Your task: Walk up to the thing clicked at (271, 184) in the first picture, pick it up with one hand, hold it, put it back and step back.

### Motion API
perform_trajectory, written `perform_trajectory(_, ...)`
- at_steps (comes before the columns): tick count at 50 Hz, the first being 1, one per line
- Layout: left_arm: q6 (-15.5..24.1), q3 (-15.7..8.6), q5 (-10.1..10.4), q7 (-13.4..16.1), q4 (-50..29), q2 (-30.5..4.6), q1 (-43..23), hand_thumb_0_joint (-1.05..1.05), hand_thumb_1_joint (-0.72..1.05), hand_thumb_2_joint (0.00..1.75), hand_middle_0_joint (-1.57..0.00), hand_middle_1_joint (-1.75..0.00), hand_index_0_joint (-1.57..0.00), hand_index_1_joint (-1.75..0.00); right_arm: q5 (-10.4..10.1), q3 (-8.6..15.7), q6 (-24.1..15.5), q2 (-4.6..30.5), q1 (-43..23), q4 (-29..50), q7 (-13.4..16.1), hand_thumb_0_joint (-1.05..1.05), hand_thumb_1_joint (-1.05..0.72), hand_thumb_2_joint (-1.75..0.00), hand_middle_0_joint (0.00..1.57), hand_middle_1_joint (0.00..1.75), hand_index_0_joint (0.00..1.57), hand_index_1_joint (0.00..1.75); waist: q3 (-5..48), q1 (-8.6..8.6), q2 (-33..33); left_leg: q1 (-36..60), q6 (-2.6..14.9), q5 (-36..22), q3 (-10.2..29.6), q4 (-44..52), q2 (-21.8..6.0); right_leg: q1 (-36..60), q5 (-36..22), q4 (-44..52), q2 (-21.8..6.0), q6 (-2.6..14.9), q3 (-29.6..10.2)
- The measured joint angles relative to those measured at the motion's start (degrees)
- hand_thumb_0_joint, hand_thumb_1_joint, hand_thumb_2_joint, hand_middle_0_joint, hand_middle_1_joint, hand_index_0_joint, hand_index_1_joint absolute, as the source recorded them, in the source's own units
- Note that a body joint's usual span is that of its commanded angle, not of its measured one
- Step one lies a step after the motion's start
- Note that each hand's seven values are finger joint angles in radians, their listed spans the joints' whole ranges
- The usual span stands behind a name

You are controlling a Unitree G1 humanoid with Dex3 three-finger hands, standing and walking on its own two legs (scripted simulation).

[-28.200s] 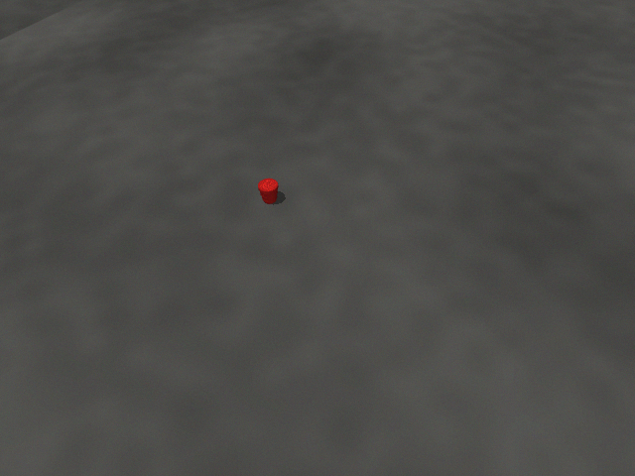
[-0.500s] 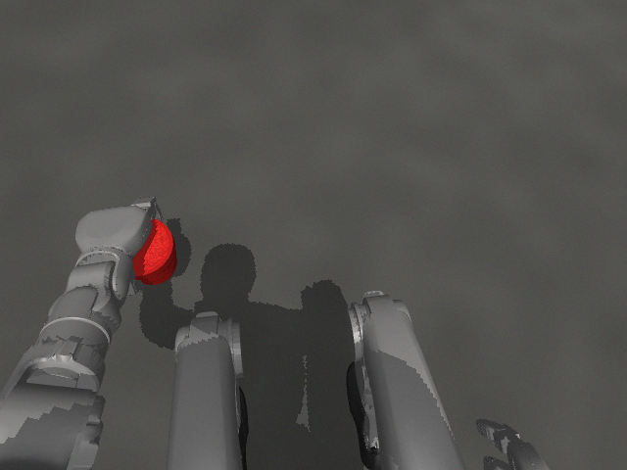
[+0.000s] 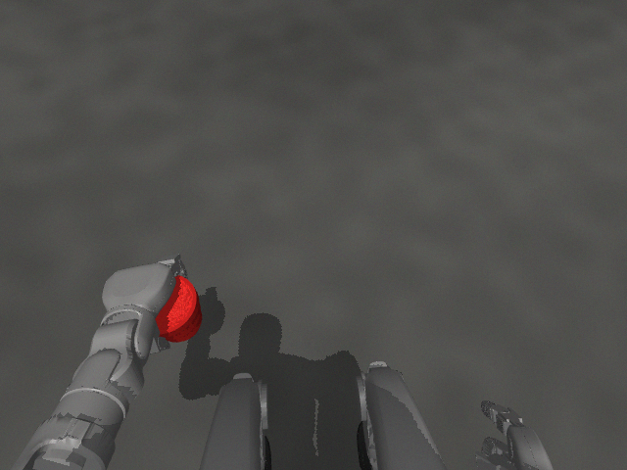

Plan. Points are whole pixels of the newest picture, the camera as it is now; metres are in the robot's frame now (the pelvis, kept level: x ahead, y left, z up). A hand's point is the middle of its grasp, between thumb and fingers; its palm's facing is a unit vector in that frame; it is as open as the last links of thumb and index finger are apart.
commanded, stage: lift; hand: left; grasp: from above
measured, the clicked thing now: (174, 313) +0.36 +0.21 -0.13
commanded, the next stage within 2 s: hold in 0.64 s
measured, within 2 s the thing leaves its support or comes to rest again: neither
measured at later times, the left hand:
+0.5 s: hand (124, 289) +0.34 +0.21 +0.03, palm faces -0.46 -0.09 -0.88, open 11.5 cm
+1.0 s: hand (94, 265) +0.34 +0.22 +0.09, palm faces -0.46 -0.07 -0.88, open 11.5 cm
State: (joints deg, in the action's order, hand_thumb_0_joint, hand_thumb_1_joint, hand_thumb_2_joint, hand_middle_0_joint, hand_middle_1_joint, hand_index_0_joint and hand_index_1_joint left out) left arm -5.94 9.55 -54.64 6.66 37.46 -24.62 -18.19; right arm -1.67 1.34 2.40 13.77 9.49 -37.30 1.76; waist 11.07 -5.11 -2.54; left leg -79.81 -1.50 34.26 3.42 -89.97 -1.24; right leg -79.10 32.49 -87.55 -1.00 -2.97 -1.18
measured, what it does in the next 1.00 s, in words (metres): rises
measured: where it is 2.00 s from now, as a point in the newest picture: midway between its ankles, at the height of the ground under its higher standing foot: outside the picture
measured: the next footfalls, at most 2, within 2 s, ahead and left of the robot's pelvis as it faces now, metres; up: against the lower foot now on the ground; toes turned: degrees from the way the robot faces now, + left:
none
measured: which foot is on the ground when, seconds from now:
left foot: down 0.00-1.00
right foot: down 0.00-1.00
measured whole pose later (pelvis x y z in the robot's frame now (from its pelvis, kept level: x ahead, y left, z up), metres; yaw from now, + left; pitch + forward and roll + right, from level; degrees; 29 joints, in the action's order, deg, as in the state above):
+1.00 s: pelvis +0.05 +0.00 +0.16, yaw -1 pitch +6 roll +0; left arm -1.5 11.9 -57.2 5.5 44.0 -21.0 -14.6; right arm -2.3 2.3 1.2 14.1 13.2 -40.4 1.8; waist 3.3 -2.1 -2.0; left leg -28.6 -0.8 19.7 -0.3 -42.3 -1.5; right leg -29.0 17.9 -41.0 -1.9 -2.9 -2.4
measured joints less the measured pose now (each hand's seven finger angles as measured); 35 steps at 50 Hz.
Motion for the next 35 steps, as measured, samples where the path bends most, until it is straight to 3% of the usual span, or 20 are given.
perform_trajectory(7, 1.52, 0.62, -0.6, -0.58, 1.59, 0.84, 1.41, -0.02, -0.21, 0.85, -0.68, -0.97, -0.42, -0.88, -0.3, -0.17, -0.42, -0.19, 2.02, -1.09, 0.85, 0.0, -0.94, -0.91, 0.21, 0.3, 0.2, 0.3, -1.48, 0.52, 0.16, 11.83, -0.09, -2.33, -0.77, 10.35, -0.51, 11.43, -2.36, 10.0, 0.11, 0.37, -0.13)
perform_trajectory(17, 2.38, 0.99, -1.7, 1.5, 5.65, 3.09, 2.37, -0.04, -0.22, 0.89, -0.66, -1.0, -0.39, -0.9, -0.06, 0.57, -1.09, 0.16, 4.59, -3.52, 0.97, 0.0, -0.93, -0.91, 0.21, 0.3, 0.2, 0.3, -3.18, 1.21, 0.33, 25.84, -0.02, -5.8, -1.4, 23.11, -0.84, 25.31, -5.82, 22.64, 0.08, 0.64, -0.04)
perform_trajectory(35, 2.69, 1.91, -2.09, 1.77, 7.75, 3.89, 3.08, -0.06, -0.23, 0.98, -0.64, -1.04, -0.37, -0.92, -0.17, 0.87, -1.17, 0.13, 4.5, -3.72, 0.3, 0.0, -0.93, -0.9, 0.21, 0.3, 0.2, 0.3, -6.51, 1.99, 0.82, 43.42, 0.4, -12.05, -2.84, 40.28, -0.48, 42.5, -11.97, 39.37, -0.57, 0.37, -0.71)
